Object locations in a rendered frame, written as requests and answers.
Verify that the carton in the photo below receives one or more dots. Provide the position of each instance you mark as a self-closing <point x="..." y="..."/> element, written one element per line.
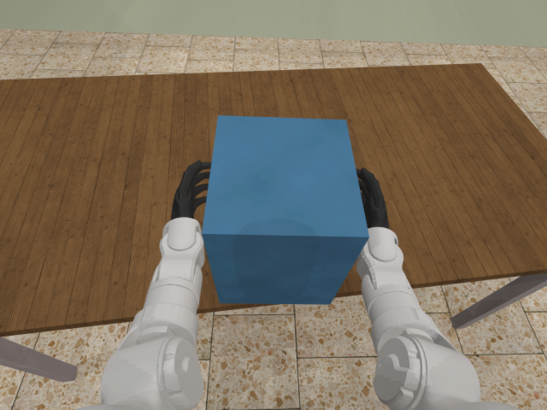
<point x="284" y="221"/>

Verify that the table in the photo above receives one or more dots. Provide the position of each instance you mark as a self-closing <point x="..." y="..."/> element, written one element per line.
<point x="89" y="167"/>

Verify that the robot left forearm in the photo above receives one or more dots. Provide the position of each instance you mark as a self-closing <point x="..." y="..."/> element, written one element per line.
<point x="173" y="297"/>

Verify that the right robot hand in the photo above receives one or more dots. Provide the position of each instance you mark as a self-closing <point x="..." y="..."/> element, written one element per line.
<point x="372" y="199"/>

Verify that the right robot upper arm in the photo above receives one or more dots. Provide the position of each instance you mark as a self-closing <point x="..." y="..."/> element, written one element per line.
<point x="414" y="374"/>

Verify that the left robot hand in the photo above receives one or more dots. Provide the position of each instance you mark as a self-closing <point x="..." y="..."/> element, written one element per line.
<point x="185" y="204"/>

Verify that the robot right forearm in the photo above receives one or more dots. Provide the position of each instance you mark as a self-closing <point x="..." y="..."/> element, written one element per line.
<point x="392" y="305"/>

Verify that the left robot upper arm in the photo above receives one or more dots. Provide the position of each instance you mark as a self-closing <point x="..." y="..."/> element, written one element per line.
<point x="163" y="374"/>

